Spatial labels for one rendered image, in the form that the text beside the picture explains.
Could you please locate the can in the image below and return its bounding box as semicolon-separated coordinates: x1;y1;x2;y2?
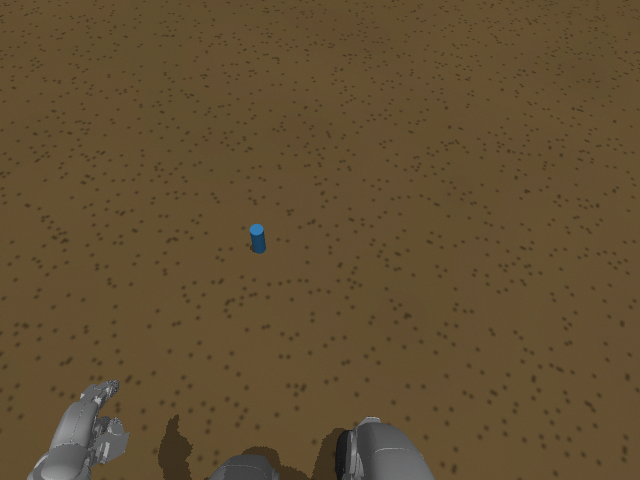
250;224;266;254

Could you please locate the left robot hand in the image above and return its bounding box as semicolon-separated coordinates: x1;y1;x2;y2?
49;380;130;468

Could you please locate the left robot arm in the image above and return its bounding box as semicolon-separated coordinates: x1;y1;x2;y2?
27;444;92;480

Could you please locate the right robot foot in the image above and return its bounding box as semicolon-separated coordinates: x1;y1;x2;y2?
335;430;353;480

